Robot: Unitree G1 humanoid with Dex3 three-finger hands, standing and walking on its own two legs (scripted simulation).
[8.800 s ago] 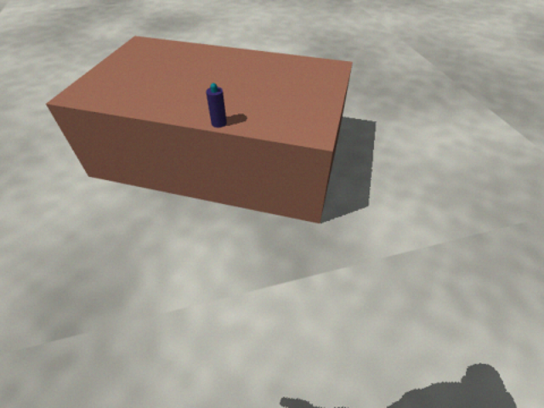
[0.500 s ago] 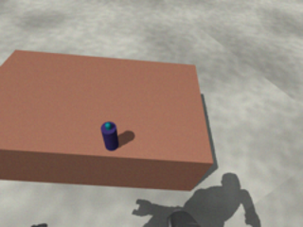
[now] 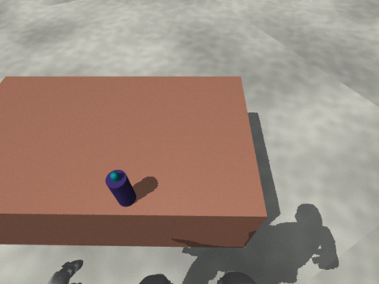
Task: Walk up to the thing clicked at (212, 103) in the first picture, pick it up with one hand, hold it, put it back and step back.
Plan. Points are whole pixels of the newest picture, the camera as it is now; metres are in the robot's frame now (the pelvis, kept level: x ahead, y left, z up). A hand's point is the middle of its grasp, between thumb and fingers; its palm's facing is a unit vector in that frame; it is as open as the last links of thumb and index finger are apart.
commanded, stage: walk up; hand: left
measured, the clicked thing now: (120, 187) +0.42 +0.25 -0.21
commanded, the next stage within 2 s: stand in 1.94 s
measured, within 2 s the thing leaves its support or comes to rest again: neither
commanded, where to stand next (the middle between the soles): +0.05 +0.04 m, yaw +1 degrees
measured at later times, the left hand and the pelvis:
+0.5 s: hand out of the picture +0.04 +0.28 -0.12, palm faces -0.03 -0.92 -0.40, open 7.4 cm; pelvis -0.03 +0.01 +0.01, yaw -1 degrees
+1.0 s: hand out of the picture +0.08 +0.28 -0.12, palm faces -0.04 -0.94 -0.33, open 7.4 cm; pelvis -0.01 +0.03 +0.03, yaw -1 degrees
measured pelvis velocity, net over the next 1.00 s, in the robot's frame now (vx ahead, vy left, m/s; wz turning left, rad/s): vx -0.01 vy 0.03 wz -0.02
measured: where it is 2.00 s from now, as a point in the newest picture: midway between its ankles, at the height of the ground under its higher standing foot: outside the picture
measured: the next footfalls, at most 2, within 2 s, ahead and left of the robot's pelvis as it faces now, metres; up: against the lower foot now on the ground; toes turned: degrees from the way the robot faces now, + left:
right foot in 0.26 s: +0.01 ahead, -0.11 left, +0.00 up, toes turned -1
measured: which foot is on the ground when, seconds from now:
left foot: down 0.00-1.00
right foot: down 0.00-0.06, up 0.08-0.24, down 0.26-1.00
